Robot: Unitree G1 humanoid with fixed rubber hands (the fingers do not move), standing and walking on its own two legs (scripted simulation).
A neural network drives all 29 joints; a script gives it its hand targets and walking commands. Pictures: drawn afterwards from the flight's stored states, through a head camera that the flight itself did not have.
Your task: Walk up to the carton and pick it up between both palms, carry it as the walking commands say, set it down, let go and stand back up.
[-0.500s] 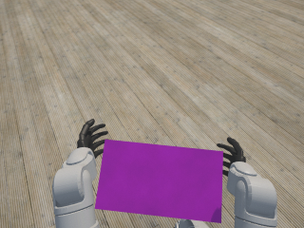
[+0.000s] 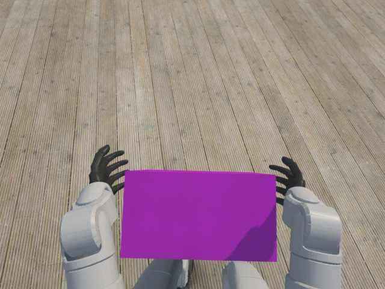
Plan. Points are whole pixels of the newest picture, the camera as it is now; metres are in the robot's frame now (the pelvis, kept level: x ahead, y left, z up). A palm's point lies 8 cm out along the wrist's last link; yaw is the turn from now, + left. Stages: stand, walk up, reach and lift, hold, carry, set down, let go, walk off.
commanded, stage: carry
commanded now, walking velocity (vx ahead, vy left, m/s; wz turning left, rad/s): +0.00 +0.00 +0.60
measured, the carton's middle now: (198, 205) +0.28 +0.01 -0.07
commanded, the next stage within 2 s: none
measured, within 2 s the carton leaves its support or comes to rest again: neither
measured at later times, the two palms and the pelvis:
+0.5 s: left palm (16, 157) +0.30 +0.33 +0.10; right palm (220, 131) +0.38 -0.02 +0.10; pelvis +0.09 +0.09 +0.02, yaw +15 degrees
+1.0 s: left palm out of the picture +0.18 +0.45 +0.08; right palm (130, 134) +0.37 +0.15 +0.08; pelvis +0.06 +0.15 +0.02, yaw +32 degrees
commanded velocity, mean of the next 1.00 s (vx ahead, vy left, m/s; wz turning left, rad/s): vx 0.00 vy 0.00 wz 0.50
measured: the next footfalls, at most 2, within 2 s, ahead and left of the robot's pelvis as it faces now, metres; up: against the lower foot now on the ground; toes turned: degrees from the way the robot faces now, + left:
right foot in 0.14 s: +0.12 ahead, -0.11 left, +0.00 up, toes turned -3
left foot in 0.36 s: +0.12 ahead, +0.19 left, +0.00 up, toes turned +12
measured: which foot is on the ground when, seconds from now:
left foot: down 0.00-0.16, up 0.18-0.34, down 0.36-0.64, up 0.66-0.84, down 0.86-1.00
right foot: up 0.00-0.12, down 0.14-0.38, up 0.40-0.60, down 0.62-0.88, up 0.90-1.00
